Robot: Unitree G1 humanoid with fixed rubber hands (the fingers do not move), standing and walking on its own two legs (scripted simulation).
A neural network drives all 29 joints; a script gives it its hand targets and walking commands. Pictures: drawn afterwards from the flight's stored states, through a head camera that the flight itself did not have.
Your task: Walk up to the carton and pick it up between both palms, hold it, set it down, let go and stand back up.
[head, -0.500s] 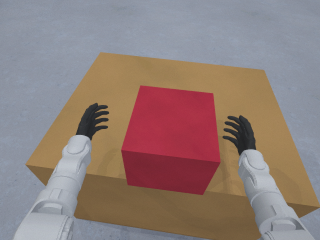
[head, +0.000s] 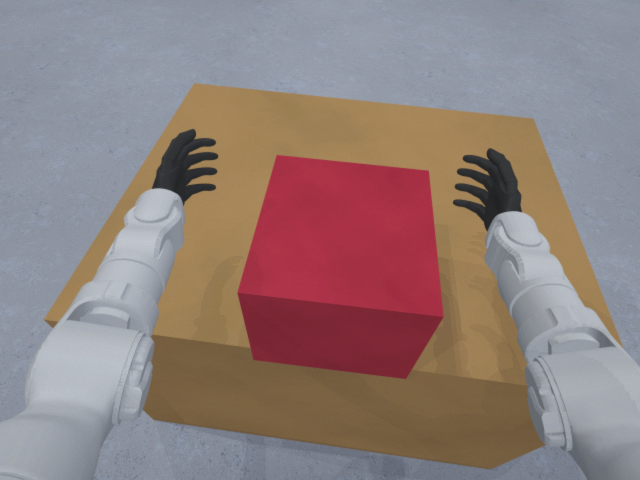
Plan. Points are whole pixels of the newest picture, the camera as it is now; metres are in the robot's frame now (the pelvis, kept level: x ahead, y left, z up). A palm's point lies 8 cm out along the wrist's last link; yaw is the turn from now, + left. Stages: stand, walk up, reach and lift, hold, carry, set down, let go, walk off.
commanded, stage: reach and lift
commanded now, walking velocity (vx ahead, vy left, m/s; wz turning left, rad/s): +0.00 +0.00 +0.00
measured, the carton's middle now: (340, 265) +0.44 -0.03 -0.04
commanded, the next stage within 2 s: none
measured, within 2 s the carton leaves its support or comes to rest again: neither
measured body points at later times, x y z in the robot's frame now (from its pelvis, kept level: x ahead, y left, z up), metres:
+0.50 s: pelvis -0.01 +0.00 -0.02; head +0.07 +0.01 +0.43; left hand +0.44 +0.21 +0.04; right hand +0.44 -0.21 +0.04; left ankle -0.02 +0.10 -0.74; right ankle +0.02 -0.10 -0.74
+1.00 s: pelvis -0.02 -0.01 -0.04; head +0.10 -0.01 +0.39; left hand +0.46 +0.19 +0.01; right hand +0.45 -0.20 +0.01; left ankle -0.02 +0.10 -0.74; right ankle +0.02 -0.10 -0.74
